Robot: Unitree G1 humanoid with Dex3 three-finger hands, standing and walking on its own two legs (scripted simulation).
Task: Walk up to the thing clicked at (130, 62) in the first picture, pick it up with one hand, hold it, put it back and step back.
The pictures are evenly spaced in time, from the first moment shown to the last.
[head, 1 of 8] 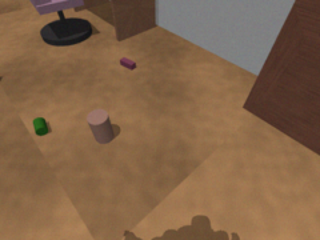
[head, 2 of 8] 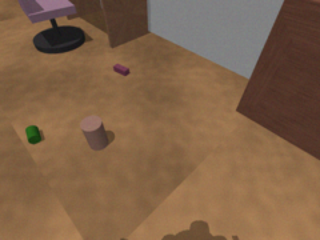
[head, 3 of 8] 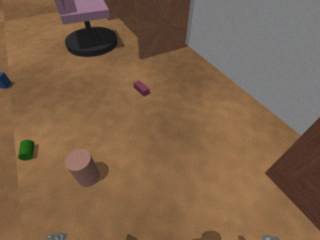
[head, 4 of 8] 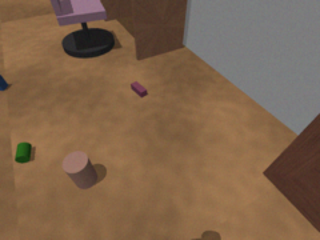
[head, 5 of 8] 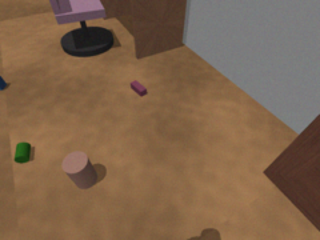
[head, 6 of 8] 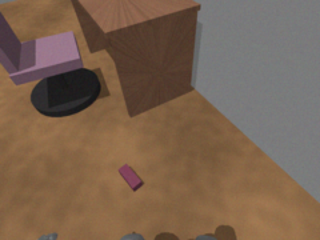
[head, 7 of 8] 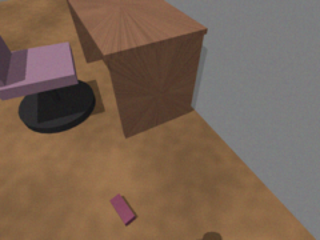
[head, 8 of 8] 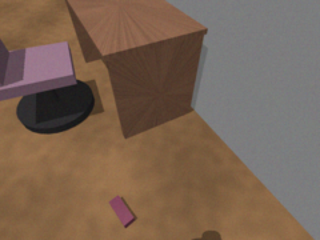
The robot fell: no
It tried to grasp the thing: no
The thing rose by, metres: 0.00
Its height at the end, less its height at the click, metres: +0.00
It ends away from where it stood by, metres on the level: 0.00
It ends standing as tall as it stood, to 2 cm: yes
